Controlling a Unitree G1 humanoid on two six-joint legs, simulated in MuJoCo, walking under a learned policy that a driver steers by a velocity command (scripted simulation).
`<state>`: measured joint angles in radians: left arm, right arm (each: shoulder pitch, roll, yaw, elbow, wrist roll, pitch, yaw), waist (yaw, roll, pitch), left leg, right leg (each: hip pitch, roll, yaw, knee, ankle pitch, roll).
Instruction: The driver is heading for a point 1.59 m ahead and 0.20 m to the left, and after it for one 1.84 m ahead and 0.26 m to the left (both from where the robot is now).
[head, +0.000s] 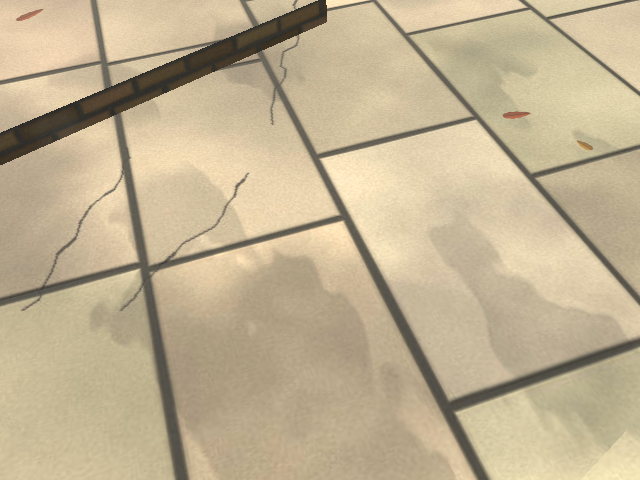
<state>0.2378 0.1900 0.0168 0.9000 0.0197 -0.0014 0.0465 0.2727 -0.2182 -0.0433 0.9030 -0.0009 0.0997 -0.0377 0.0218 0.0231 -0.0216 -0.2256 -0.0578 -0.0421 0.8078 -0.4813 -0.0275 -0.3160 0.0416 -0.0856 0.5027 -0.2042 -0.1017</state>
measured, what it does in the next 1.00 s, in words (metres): steps on the spot: left foot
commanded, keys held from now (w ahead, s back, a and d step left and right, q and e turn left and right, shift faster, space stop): no key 0.58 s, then w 0.42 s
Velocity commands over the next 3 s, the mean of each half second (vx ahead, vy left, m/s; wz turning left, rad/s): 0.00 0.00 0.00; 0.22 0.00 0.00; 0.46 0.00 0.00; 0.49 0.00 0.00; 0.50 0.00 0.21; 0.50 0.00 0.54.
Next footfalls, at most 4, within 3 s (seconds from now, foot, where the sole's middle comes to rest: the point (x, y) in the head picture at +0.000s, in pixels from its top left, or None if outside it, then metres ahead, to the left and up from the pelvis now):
0.06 left None -0.07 0.10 -0.77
1.56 left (333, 479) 0.58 0.05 -0.89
1.98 right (424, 366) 0.88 -0.18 -0.89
2.54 left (324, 279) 1.17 0.08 -0.89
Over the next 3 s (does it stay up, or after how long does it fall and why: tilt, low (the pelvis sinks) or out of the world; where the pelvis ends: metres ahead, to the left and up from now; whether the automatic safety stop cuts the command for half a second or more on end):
stays up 1.28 0.02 -0.12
